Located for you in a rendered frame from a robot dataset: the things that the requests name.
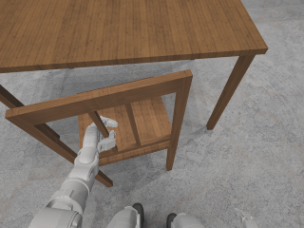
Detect robot left foot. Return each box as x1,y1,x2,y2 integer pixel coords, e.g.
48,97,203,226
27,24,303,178
132,202,144,228

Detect robot left hand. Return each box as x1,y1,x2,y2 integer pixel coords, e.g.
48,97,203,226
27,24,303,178
83,116,119,153

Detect robot left forearm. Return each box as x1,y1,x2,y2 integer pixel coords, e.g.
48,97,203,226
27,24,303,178
28,146,99,228

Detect robot right hand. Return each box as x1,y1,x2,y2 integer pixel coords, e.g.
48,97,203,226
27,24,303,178
231,208,259,228

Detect chair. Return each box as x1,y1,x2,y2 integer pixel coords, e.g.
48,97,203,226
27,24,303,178
5,69,193,187

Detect table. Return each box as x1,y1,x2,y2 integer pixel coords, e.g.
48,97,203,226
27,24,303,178
0,0,268,139

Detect robot left upper arm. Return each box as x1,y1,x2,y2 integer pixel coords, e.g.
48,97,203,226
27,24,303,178
30,207,83,228

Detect robot right shin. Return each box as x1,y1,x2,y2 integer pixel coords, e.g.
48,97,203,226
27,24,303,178
174,213,186,220

